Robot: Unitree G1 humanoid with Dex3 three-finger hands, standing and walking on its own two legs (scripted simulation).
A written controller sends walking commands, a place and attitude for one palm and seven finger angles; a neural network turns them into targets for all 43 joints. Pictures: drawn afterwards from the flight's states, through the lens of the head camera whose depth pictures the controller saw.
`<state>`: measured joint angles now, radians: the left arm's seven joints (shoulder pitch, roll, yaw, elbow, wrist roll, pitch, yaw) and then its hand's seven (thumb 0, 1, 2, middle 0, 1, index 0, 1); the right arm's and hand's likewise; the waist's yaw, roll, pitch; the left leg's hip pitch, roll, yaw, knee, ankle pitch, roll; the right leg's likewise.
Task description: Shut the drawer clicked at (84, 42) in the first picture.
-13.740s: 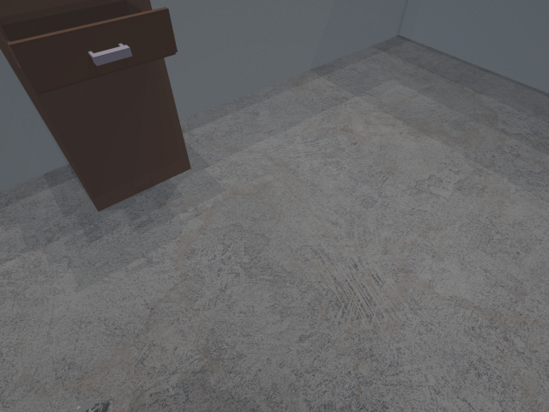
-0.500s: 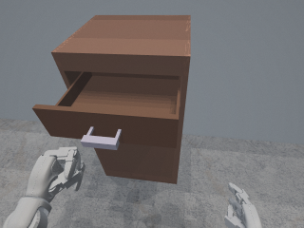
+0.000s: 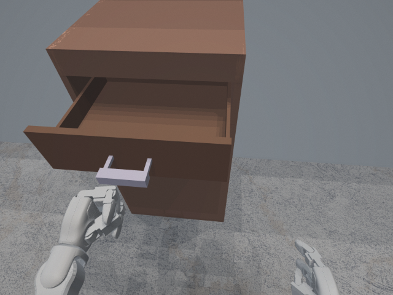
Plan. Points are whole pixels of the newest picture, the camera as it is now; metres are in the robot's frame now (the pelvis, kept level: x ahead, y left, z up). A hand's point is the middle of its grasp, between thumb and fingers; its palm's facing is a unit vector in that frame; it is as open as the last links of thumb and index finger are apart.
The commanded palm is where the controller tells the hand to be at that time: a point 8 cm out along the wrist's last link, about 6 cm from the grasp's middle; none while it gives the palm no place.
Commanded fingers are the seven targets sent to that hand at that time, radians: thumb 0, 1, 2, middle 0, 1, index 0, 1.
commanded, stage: bring the fist close to the handle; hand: left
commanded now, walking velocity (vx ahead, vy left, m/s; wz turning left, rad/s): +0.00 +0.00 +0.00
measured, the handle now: (126, 169) +0.37 +0.19 +0.04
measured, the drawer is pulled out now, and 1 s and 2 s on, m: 0.22 0.22 0.10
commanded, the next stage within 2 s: push the drawer shut in 0.80 s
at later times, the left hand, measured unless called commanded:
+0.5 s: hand (133, 205) +0.29 +0.15 +0.03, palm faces -0.07 -1.00 -0.04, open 3.3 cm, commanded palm +0.26 +0.21 +0.04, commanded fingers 0.00 0.90 0.90 -1.40 -1.60 -1.40 -1.60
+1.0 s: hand (130, 205) +0.28 +0.16 +0.04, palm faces -0.05 -1.00 -0.04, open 3.3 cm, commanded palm +0.27 +0.21 +0.04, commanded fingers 0.00 0.90 0.90 -1.40 -1.60 -1.40 -1.60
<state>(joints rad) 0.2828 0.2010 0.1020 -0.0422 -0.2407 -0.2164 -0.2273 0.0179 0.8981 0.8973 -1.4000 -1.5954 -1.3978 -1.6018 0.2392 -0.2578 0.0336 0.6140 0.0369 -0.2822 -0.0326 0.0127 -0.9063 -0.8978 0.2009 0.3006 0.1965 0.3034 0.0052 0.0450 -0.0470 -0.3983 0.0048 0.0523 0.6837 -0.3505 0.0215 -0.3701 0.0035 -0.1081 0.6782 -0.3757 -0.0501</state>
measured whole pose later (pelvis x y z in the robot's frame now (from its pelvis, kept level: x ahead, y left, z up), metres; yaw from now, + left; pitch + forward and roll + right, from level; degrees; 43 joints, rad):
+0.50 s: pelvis -0.01 +0.01 -0.02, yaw -1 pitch +9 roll +0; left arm 0.05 0.18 0.07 0.22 -0.19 -0.33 -0.16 0.02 0.89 0.90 -1.40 -1.60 -1.40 -1.60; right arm 0.23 -0.25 0.03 0.60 0.02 -0.16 0.00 0.01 -0.91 -0.90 0.20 0.30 0.20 0.30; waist -0.02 0.03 -0.07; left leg -0.60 0.00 0.07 0.84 -0.41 0.04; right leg -0.57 -0.01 -0.10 0.83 -0.43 -0.04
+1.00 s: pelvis -0.01 +0.01 -0.02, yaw +0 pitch +9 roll +0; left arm 0.05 0.20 0.09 0.23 -0.21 -0.34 -0.17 0.02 0.90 0.90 -1.40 -1.60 -1.40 -1.60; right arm 0.23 -0.26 0.03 0.58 0.04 -0.13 -0.01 0.01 -0.91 -0.90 0.20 0.30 0.20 0.30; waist -0.02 0.04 -0.08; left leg -0.60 0.01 0.05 0.84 -0.41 0.03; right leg -0.57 0.00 -0.11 0.83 -0.43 -0.05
